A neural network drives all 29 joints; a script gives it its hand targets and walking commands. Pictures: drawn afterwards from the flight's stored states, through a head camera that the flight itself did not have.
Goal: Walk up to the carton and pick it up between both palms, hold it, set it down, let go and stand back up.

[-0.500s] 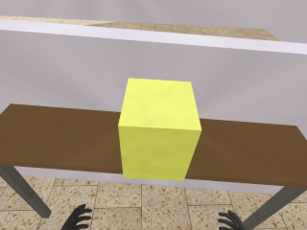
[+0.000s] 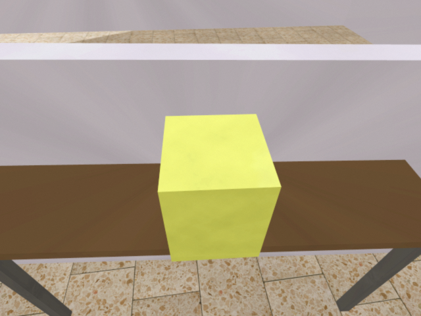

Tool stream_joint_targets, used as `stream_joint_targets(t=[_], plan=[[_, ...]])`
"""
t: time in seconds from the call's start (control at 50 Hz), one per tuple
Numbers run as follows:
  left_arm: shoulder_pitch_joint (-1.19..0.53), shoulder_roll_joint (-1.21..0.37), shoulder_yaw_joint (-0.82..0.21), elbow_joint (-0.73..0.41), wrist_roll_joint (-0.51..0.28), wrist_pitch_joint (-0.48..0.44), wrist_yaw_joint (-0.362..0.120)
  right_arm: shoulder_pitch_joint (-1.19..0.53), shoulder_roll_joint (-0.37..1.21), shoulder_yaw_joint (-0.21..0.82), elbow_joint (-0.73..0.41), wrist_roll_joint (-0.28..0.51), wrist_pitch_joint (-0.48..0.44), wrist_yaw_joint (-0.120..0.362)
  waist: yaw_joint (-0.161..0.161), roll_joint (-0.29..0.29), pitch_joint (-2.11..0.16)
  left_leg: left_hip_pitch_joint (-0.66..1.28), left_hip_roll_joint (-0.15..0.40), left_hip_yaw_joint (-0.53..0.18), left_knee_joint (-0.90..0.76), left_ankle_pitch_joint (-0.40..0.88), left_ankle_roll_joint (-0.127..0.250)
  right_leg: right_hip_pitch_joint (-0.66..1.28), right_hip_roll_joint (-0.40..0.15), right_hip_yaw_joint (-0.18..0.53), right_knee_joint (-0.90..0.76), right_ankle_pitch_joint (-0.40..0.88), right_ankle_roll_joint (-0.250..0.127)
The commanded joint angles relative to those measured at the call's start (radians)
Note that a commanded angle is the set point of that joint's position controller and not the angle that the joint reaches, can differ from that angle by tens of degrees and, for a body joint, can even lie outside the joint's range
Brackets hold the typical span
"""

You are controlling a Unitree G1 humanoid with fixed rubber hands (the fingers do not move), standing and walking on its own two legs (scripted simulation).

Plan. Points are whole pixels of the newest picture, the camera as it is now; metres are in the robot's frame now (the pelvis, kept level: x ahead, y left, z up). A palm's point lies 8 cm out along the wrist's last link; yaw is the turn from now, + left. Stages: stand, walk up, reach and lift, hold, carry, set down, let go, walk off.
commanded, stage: stand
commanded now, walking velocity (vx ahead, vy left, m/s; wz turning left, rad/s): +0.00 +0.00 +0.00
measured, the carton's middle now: (213, 188) +0.40 +0.01 +0.03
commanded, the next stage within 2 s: none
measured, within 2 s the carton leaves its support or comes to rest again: neither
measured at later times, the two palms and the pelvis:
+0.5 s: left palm out of the picture -0.02 +0.23 -0.15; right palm out of the picture -0.04 -0.18 -0.15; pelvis +0.00 +0.03 +0.00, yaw -2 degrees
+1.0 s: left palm out of the picture -0.04 +0.24 -0.15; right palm out of the picture -0.05 -0.15 -0.15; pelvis -0.01 +0.05 +0.00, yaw -2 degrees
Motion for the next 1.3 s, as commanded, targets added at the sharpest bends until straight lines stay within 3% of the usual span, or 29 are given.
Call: stream_joint_targets(t=[0.0, 0.34, 0.58, 0.7, 1.14, 1.16, 1.2, 1.28], plan=[[0.057, 0.09, 0.025, -0.012, -0.003, -0.012, 0.017, 0.027, -0.118, -0.02, -0.026, 0.003, -0.014, -0.019, 0.013, 0.04, 0.082, 0.068, 0.099, -0.134, -0.115, 0.35, 0.07, -0.096, -0.082, 0.083, -0.078, 0.287, -0.037], [0.04, 0.034, -0.006, 0.199, -0.011, 0.026, 0.033, 0.073, -0.074, 0.006, 0.084, 0.011, -0.001, -0.037, -0.002, -0.004, 0.159, 0.117, 0.097, -0.118, -0.163, 0.379, 0.078, -0.082, -0.08, 0.075, -0.085, 0.269, -0.008], [0.036, -0.002, -0.021, 0.287, -0.012, 0.046, 0.034, 0.071, -0.053, 0.014, 0.1, 0.013, 0.006, -0.039, -0.005, 0.006, 0.199, 0.074, 0.097, -0.138, -0.247, 0.134, 0.073, -0.069, -0.078, 0.055, -0.086, 0.201, 0.005], [0.036, -0.016, -0.025, 0.313, -0.012, 0.05, 0.034, 0.078, -0.049, 0.013, 0.1, 0.014, 0.006, -0.04, -0.006, 0.005, 0.211, 0.065, 0.101, -0.147, -0.276, 0.076, 0.068, -0.072, -0.079, 0.047, -0.083, 0.187, 0.01], [0.019, -0.032, -0.023, 0.339, -0.018, 0.054, 0.038, 0.103, -0.031, 0.008, 0.092, 0.013, 0.0, -0.044, -0.016, -0.012, 0.199, 0.115, 0.093, -0.125, -0.259, 0.201, 0.062, -0.079, -0.088, 0.04, -0.082, 0.199, 0.018], [-0.009, -0.011, -0.016, 0.321, -0.01, 0.049, 0.038, 0.085, -0.027, 0.014, 0.101, 0.006, 0.001, -0.048, -0.004, -0.019, 0.247, 0.1, 0.096, -0.1, -0.238, 0.229, 0.069, -0.1, -0.099, 0.043, -0.085, 0.232, 0.02], [-0.004, -0.013, -0.015, 0.322, -0.012, 0.047, 0.038, 0.103, -0.025, 0.014, 0.104, 0.006, 0.0, -0.049, -0.011, -0.028, 0.215, 0.125, 0.088, -0.087, -0.215, 0.273, 0.069, -0.091, -0.099, 0.051, -0.084, 0.26, 0.019], [-0.009, -0.018, -0.013, 0.315, -0.015, 0.05, 0.038, 0.092, -0.039, 0.013, 0.101, 0.011, 0.002, -0.051, -0.008, -0.017, 0.18, 0.14, 0.101, -0.098, -0.217, 0.255, 0.076, -0.078, -0.091, 0.043, -0.065, 0.24, 0.02]])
